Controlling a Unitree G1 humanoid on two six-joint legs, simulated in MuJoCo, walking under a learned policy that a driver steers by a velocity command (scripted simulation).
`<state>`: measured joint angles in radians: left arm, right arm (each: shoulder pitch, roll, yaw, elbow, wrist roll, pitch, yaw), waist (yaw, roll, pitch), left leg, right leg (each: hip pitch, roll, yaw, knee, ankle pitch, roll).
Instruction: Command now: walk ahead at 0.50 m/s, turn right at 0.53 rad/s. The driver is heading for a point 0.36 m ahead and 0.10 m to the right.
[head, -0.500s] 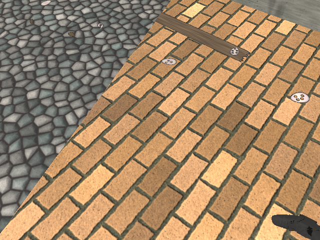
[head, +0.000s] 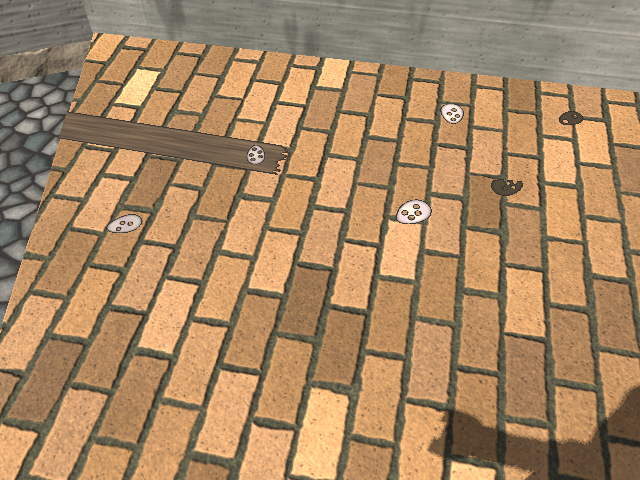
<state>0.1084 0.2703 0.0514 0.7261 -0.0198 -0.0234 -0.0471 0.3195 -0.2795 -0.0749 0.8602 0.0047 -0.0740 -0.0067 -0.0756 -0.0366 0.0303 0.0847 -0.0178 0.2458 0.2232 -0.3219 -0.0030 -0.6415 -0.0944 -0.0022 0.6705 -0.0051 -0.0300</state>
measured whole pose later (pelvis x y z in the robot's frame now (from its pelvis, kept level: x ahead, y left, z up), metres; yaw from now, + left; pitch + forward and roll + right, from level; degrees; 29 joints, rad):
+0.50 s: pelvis +0.27 -0.03 +0.00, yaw -13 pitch +1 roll -2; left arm 0.27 0.28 0.06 0.75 0.00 -0.03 0.02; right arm 0.08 -0.28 -0.04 0.75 -0.02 -0.09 0.02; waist 0.06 0.05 0.04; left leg -0.54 0.03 -0.05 0.54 0.06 -0.02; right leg -0.11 0.11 0.09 0.41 -0.31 -0.06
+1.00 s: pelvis +0.36 -0.05 +0.00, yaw -14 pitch -1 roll +0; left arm 0.28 0.23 0.04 0.91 0.01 -0.01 0.03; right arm 0.13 -0.23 -0.02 0.89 -0.01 -0.01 -0.01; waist 0.00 0.01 0.02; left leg -0.32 -0.01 0.01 0.51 -0.18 0.01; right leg -0.19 -0.02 0.04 0.54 -0.34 0.03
